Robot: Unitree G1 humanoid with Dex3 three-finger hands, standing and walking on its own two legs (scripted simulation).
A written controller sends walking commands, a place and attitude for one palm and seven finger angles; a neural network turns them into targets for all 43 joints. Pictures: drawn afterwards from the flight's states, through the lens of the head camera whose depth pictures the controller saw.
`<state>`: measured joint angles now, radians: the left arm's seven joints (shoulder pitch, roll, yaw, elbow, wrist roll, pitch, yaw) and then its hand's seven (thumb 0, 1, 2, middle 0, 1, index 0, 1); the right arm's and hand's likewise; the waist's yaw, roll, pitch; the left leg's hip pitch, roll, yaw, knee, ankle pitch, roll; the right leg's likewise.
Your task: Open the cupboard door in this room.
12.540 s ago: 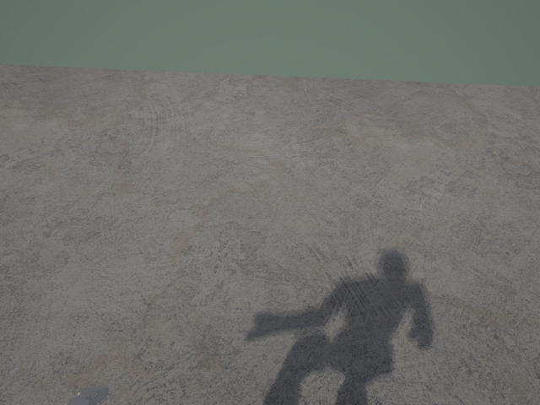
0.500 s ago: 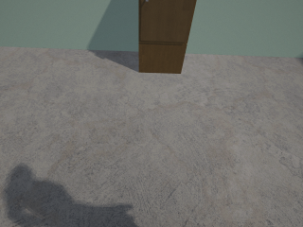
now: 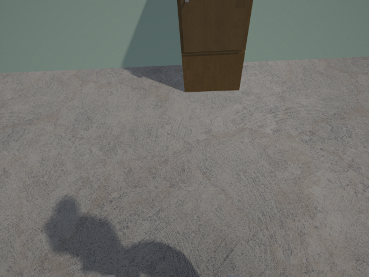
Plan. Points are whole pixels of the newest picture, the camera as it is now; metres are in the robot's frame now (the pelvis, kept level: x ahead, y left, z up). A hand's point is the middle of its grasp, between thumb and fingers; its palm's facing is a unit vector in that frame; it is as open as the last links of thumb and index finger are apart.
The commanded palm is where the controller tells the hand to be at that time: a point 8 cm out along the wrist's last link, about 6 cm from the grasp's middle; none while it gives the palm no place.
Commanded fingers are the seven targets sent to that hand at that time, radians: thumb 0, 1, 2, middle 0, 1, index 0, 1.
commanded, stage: stand and wait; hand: left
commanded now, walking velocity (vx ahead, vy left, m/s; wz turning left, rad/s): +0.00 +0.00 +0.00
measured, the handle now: out of the picture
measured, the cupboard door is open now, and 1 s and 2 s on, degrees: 0 0 0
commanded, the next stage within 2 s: turn or walk to find it in 0.08 s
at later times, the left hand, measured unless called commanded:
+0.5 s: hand out of the picture -0.01 +0.21 -0.17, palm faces +0.08 -0.98 -0.18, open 7.4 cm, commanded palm none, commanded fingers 0.00 0.90 0.90 -0.20 -0.30 -0.20 -0.30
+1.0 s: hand out of the picture +0.00 +0.18 -0.16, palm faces +0.14 -0.98 -0.13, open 7.4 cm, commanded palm none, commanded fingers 0.00 0.90 0.90 -0.20 -0.30 -0.20 -0.30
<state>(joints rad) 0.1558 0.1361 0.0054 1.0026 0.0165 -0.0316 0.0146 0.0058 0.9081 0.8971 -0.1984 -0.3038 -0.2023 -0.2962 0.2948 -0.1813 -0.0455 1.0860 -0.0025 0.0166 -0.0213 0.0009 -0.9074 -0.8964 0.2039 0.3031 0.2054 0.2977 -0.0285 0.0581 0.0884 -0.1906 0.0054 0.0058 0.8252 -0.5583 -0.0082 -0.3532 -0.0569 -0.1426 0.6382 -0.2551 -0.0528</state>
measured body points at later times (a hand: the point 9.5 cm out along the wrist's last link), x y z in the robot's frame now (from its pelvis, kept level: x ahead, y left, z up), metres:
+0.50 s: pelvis +0.01 +0.03 +0.01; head +0.00 +0.04 +0.46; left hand -0.02 +0.26 -0.15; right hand +0.06 -0.20 -0.14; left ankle +0.00 +0.14 -0.72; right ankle +0.04 -0.09 -0.72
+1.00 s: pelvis +0.08 +0.04 +0.02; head +0.10 +0.04 +0.47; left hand +0.00 +0.23 -0.14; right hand +0.13 -0.20 -0.14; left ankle +0.10 +0.17 -0.69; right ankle +0.02 -0.07 -0.72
